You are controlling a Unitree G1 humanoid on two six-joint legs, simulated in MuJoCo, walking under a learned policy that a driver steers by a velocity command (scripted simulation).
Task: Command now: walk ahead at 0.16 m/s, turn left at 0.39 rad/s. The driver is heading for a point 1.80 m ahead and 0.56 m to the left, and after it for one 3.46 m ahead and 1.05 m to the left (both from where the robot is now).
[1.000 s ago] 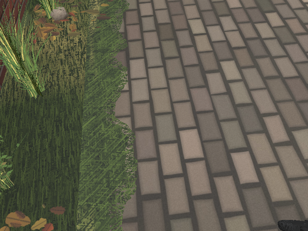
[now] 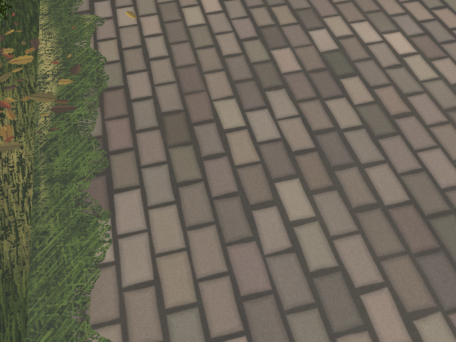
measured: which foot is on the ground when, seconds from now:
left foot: up 0.00-0.10, down 0.12-0.56, up 0.58-0.92, down 0.94-1.00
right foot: down 0.00-0.14, up 0.16-0.52, down 0.54-0.94, up 0.96-1.00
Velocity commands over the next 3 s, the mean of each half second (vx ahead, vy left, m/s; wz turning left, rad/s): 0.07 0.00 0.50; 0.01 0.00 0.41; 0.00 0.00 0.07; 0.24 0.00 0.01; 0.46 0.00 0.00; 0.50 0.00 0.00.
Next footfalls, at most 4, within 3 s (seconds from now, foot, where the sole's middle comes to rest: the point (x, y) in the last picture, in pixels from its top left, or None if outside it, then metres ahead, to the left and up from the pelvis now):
0.12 left None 0.20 0.12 -0.78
0.54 right None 0.22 -0.11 -0.78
0.94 left None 0.09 0.12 -0.78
1.18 right None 0.21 -0.10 -0.78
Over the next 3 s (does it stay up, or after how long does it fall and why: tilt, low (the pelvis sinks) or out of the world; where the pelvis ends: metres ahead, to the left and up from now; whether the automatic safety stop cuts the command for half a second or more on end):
stays up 0.71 0.28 0.00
